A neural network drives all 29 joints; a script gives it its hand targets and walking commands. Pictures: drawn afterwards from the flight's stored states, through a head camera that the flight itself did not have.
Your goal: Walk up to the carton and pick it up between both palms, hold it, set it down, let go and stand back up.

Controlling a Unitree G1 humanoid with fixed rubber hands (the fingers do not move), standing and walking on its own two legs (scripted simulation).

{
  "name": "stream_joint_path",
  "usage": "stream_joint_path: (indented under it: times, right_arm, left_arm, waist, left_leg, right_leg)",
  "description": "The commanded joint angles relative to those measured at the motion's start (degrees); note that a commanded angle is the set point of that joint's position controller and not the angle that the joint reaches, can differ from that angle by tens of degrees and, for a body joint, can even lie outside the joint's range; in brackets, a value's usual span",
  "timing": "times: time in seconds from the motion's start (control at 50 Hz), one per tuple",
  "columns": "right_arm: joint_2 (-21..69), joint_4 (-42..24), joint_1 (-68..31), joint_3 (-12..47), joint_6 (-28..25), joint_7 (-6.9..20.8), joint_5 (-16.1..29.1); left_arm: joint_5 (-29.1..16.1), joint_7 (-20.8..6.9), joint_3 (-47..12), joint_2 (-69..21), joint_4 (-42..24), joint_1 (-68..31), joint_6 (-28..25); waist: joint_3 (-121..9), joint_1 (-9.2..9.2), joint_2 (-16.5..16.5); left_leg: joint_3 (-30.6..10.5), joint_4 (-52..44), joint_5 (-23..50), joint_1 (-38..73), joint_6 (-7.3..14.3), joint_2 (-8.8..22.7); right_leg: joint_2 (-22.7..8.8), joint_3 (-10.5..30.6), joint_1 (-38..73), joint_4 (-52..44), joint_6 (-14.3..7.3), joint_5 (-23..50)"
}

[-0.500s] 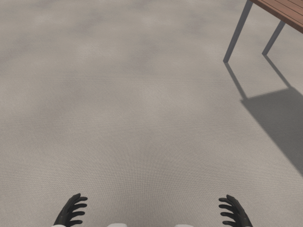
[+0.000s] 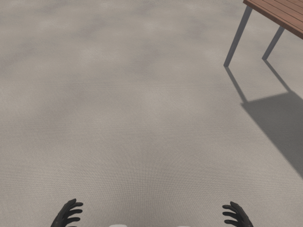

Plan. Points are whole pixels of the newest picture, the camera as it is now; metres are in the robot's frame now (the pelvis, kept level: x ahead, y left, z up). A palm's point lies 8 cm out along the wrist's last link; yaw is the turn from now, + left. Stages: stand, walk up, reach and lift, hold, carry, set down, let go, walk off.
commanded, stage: stand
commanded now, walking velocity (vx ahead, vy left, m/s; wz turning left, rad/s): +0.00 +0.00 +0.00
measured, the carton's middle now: out of the picture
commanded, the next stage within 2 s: walk up in 0.56 s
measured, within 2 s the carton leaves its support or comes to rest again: neither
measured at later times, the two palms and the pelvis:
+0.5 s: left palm out of the picture +0.11 +0.25 -0.09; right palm out of the picture +0.12 -0.25 -0.09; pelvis +0.00 +0.00 +0.00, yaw +0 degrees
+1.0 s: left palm (75, 201) +0.18 +0.21 -0.07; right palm out of the picture +0.06 -0.35 -0.10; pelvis +0.04 -0.05 +0.00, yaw -12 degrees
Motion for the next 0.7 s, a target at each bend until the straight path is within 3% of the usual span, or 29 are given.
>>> stream_joint_path:
  times: [0.0,0.08,0.52,0.68]
  right_arm:
    - [-7.21,-5.74,-2.08,-2.36,-1.78,-0.31,0.0]
    - [-7.03,-5.3,-1.69,-2.25,-1.72,-0.32,0.04]
    - [-7.61,-4.33,-0.53,-1.93,-1.54,-0.56,0.23]
    - [-7.66,-3.93,-0.71,-1.8,-1.32,-0.56,0.29]
  left_arm:
    - [0.05,0.38,2.3,6.58,-5.65,-1.3,-1.79]
    - [-0.04,0.42,2.28,6.86,-5.52,-0.74,-1.78]
    - [-0.34,0.68,1.83,7.61,-4.41,0.01,-1.66]
    - [-0.39,0.65,1.85,7.73,-4.07,0.02,-1.41]
  waist:
    - [-2.7,0.09,0.83]
    - [-1.26,0.1,0.74]
    - [-3.9,-0.16,-0.34]
    - [-2.13,-0.05,0.69]
  left_leg:
    - [-5.68,-8.63,0.61,-0.88,2.02,4.24]
    - [-5.73,-8.73,-0.67,-1.41,2.05,4.21]
    - [-5.52,-7.26,6.96,1.17,1.97,4.16]
    - [-5.46,-7.76,6.07,0.77,1.94,4.16]
  right_leg:
    - [-3.77,4.84,0.32,-7.32,-1.88,-0.16]
    - [-4.02,5.39,-0.55,-7.96,-1.93,-1.39]
    - [-4.54,4.8,1.37,-7.57,-2.03,4.29]
    - [-4.56,4.96,0.45,-8.23,-2.09,3.41]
